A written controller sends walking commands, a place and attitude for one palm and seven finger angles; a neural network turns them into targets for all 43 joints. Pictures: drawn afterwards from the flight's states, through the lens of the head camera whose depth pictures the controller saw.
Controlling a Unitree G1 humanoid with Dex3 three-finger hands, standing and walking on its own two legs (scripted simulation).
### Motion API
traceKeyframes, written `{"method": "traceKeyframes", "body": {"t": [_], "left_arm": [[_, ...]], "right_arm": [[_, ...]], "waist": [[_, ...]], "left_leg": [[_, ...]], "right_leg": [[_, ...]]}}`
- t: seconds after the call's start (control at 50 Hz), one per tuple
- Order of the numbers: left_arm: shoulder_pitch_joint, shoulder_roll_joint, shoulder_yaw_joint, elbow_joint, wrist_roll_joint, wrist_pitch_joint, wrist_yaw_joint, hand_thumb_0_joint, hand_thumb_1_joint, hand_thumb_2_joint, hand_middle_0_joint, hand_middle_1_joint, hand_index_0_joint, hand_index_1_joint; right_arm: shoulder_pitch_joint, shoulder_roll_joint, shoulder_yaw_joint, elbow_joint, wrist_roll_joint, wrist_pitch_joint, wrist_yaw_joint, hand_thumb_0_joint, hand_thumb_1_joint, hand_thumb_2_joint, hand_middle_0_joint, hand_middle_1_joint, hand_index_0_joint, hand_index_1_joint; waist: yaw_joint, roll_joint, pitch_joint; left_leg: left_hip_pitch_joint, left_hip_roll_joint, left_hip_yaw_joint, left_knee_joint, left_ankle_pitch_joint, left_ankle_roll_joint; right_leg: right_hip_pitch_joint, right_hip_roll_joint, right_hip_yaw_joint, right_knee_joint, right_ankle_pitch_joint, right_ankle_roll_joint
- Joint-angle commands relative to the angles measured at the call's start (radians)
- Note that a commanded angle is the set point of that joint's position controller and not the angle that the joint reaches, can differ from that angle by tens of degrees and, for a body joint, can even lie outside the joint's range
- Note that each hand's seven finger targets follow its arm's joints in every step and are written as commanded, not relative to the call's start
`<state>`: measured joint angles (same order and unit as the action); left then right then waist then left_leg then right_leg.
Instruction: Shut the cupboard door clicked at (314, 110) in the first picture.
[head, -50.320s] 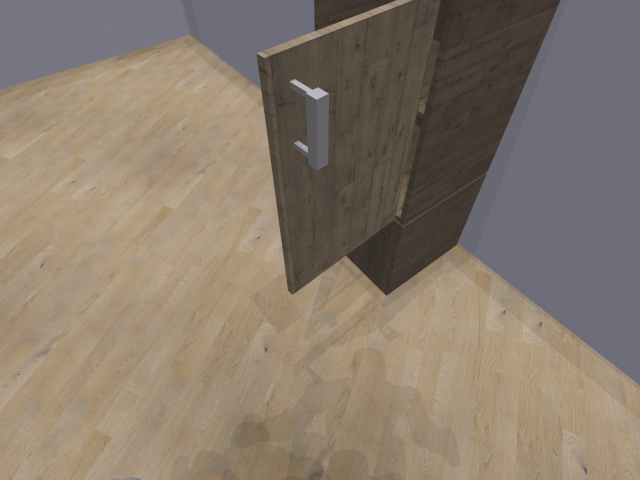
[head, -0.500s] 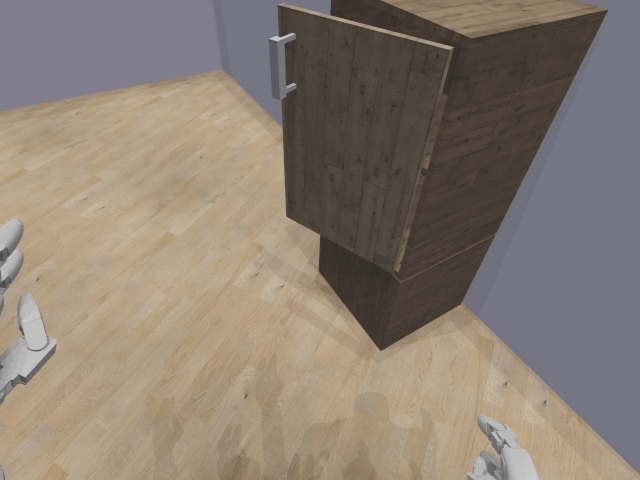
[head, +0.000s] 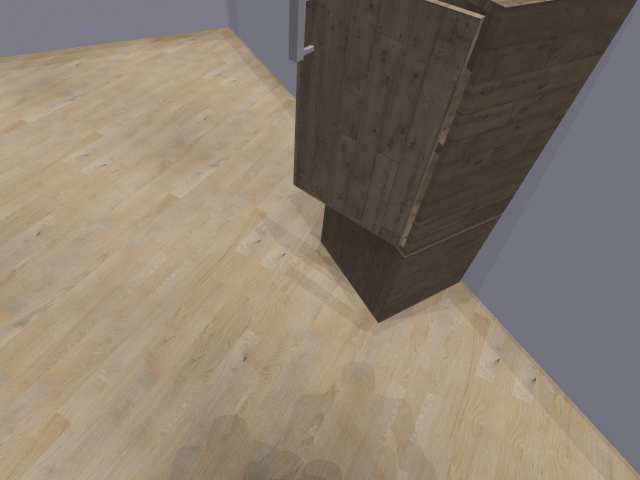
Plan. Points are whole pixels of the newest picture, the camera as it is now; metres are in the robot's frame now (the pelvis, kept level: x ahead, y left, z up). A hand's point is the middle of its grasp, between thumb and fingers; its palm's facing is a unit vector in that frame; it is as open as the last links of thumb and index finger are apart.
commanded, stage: let the arm hang, fingers relaxed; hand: left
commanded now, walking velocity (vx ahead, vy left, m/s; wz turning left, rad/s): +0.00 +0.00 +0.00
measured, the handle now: (303, 26) +0.93 +0.09 +0.14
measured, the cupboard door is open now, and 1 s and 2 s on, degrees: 22 22 22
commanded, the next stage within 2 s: look to check the result in 0.70 s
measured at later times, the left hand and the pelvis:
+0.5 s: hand out of the picture +0.01 +0.20 -0.17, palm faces +0.00 -0.97 -0.25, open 7.3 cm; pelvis +0.00 +0.00 +0.01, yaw -1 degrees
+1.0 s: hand out of the picture +0.06 +0.22 -0.16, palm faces -0.03 -0.96 -0.28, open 7.3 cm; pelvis +0.01 +0.00 +0.01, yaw -1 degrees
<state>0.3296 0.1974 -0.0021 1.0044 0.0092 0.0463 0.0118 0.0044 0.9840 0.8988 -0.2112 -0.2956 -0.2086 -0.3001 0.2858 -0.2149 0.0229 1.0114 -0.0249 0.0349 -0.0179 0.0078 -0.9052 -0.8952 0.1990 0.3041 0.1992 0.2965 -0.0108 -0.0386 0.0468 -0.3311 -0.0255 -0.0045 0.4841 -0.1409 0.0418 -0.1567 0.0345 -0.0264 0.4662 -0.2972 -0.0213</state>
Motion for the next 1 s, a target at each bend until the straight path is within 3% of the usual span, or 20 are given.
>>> {"method": "traceKeyframes", "body": {"t": [0.0, 0.12, 0.24, 0.3, 0.44, 0.72, 0.76, 0.98], "left_arm": [[0.057, 0.128, 0.034, 0.027, 0.002, -0.046, 0.006, 0.0, 0.9, 0.9, -0.2, -0.3, -0.2, -0.3], [0.08, 0.125, 0.032, 0.102, 0.004, -0.052, 0.01, 0.0, 0.9, 0.9, -0.2, -0.3, -0.2, -0.3], [0.085, 0.13, 0.031, 0.124, 0.006, -0.055, 0.016, 0.0, 0.9, 0.9, -0.2, -0.3, -0.2, -0.3], [0.07, 0.139, 0.032, 0.121, 0.007, -0.054, 0.016, 0.0, 0.9, 0.9, -0.2, -0.3, -0.2, -0.3], [0.01, 0.164, 0.035, 0.104, 0.007, -0.06, 0.014, 0.0, 0.9, 0.9, -0.2, -0.3, -0.2, -0.3], [-0.088, 0.212, 0.045, 0.079, 0.002, -0.066, 0.008, 0.0, 0.9, 0.9, -0.2, -0.3, -0.2, -0.3], [-0.092, 0.222, 0.047, 0.077, 0.001, -0.068, 0.008, 0.0, 0.9, 0.9, -0.2, -0.3, -0.2, -0.3], [-0.119, 0.242, 0.044, 0.088, 0.0, -0.065, 0.007, 0.0, 0.9, 0.9, -0.2, -0.3, -0.2, -0.3]], "right_arm": [[-0.013, -0.141, -0.047, -0.024, 0.01, -0.032, -0.018, 0.0, -0.9, -0.9, 0.2, 0.3, 0.2, 0.3], [0.027, -0.149, -0.062, 0.031, 0.015, -0.031, -0.024, 0.0, -0.9, -0.9, 0.2, 0.3, 0.2, 0.3], [0.026, -0.152, -0.067, 0.052, 0.015, -0.031, -0.023, 0.0, -0.9, -0.9, 0.2, 0.3, 0.2, 0.3], [0.015, -0.149, -0.065, 0.057, 0.014, -0.03, -0.02, 0.0, -0.9, -0.9, 0.2, 0.3, 0.2, 0.3], [-0.021, -0.162, -0.064, 0.056, 0.012, -0.037, -0.016, 0.0, -0.9, -0.9, 0.2, 0.3, 0.2, 0.3], [-0.076, -0.201, -0.058, 0.053, 0.011, -0.051, -0.014, 0.0, -0.9, -0.9, 0.2, 0.3, 0.2, 0.3], [-0.083, -0.213, -0.059, 0.052, 0.014, -0.052, -0.015, 0.0, -0.9, -0.9, 0.2, 0.3, 0.2, 0.3], [-0.105, -0.239, -0.059, 0.06, 0.015, -0.049, -0.015, 0.0, -0.9, -0.9, 0.2, 0.3, 0.2, 0.3]], "waist": [[0.013, 0.158, -0.045], [0.004, 0.053, -0.007], [0.003, 0.014, 0.023], [0.002, 0.014, 0.055], [-0.001, 0.035, 0.055], [0.004, 0.067, -0.016], [0.007, 0.05, -0.032], [0.001, 0.038, -0.033]], "left_leg": [[0.087, 0.125, -0.168, -0.183, -0.182, 0.007], [0.114, 0.13, -0.163, -0.194, -0.191, 0.011], [0.126, 0.132, -0.153, -0.199, -0.182, 0.014], [0.12, 0.127, -0.146, -0.202, -0.181, 0.011], [0.139, 0.123, -0.126, -0.189, -0.111, 0.004], [0.172, 0.13, -0.123, -0.17, 0.059, -0.006], [0.185, 0.134, -0.12, -0.161, 0.089, -0.005], [0.212, 0.142, -0.125, -0.176, 0.091, -0.006]], "right_leg": [[-0.037, -0.097, 0.115, -0.137, -0.021, -0.049], [-0.074, -0.1, 0.115, -0.165, -0.055, -0.051], [-0.107, -0.103, 0.123, -0.175, -0.074, -0.05], [-0.127, -0.107, 0.127, -0.182, -0.092, -0.048], [-0.121, -0.116, 0.14, -0.195, -0.05, -0.044], [-0.014, -0.132, 0.137, -0.205, 0.083, -0.041], [-0.002, -0.132, 0.133, -0.208, 0.109, -0.04], [0.008, -0.133, 0.131, -0.22, 0.108, -0.037]]}}
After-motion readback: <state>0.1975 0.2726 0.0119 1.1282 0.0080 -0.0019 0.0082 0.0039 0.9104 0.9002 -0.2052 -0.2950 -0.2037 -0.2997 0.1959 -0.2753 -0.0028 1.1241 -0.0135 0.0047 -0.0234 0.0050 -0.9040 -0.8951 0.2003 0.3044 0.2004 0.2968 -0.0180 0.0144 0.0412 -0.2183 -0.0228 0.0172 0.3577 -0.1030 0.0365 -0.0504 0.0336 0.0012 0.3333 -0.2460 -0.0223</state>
